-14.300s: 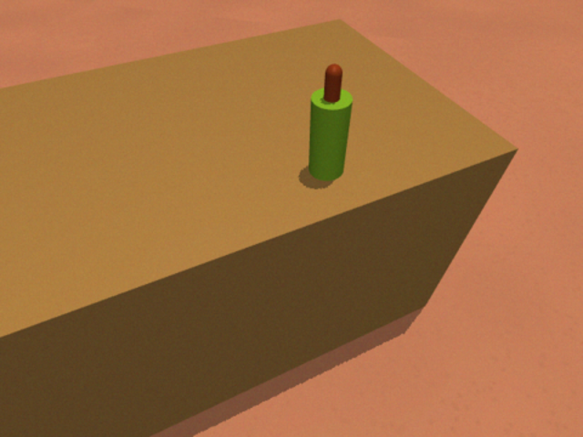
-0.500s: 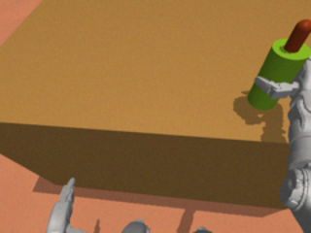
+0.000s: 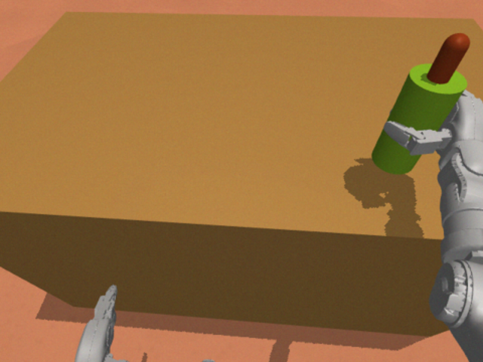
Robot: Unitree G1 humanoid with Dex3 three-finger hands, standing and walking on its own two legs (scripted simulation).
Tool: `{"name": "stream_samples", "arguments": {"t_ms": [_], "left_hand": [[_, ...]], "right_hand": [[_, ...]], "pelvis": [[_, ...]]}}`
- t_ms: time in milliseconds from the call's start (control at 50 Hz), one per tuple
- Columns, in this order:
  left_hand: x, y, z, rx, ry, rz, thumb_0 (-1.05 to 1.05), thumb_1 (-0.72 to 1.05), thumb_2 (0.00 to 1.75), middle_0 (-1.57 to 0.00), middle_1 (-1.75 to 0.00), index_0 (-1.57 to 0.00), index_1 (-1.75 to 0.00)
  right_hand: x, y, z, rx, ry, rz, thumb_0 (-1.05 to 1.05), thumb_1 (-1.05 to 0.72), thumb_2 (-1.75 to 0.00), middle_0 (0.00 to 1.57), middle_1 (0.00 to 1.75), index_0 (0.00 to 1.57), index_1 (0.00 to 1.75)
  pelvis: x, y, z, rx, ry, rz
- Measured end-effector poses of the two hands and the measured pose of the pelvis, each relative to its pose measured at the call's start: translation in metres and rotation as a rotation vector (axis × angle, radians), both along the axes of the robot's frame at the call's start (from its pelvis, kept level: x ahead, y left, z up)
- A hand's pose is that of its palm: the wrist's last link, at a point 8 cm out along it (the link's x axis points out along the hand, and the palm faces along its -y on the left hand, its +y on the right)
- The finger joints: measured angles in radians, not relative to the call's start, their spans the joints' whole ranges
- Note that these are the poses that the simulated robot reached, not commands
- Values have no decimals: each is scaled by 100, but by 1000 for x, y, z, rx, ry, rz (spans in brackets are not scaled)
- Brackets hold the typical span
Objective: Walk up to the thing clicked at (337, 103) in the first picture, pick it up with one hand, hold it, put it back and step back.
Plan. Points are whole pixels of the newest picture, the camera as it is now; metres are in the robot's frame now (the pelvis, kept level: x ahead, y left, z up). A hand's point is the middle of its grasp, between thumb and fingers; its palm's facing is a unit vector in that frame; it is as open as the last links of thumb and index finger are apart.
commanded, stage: settle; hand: right
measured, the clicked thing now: (420, 109) +0.47 -0.22 +0.17
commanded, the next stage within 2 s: lift in 0.02 s
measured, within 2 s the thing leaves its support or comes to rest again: neither
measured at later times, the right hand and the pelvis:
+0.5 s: hand (429, 114) +0.42 -0.21 +0.20, palm faces +0.16 +0.99 +0.00, open 10.1 cm; pelvis -0.01 +0.00 +0.01, yaw +0 degrees
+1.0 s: hand (463, 109) +0.35 -0.19 +0.26, palm faces +0.16 +0.99 -0.01, open 10.1 cm; pelvis -0.03 +0.00 +0.02, yaw -1 degrees
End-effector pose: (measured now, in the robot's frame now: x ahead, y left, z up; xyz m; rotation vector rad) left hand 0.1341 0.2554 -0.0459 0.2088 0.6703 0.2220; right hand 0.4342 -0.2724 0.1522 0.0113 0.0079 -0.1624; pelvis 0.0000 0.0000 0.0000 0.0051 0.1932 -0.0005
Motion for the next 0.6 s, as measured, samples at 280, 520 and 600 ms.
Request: {"name": "stream_samples", "arguments": {"t_ms": [280,520,600], "left_hand": [[-4,4,5,-1,-19,11,-1,-54,6,-6,-5,-6,-5],[-9,-2,4,-19,-37,8,-1,-54,6,-6,-6,-6,-5],[-5,-7,5,-33,-58,-1,-1,-54,6,-6,-6,-6,-5]], "right_hand": [[-14,4,17,-7,-11,10,-1,35,-104,72,97,71,95],[-43,12,46,-29,-72,0,-1,35,-104,72,97,72,95],[-56,17,61,-33,-96,7,-1,35,-104,72,97,72,95]], "pelvis": [[-4,0,5,-1,-32,4],[-11,-1,11,-3,-89,5],[-11,-1,12,-4,-112,0]]}}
